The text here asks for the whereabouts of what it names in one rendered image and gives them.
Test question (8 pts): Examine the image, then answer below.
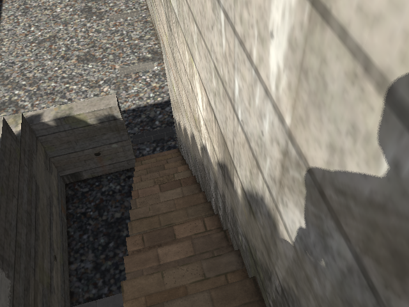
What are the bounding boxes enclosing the stairs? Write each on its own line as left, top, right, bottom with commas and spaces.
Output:
121, 148, 266, 307

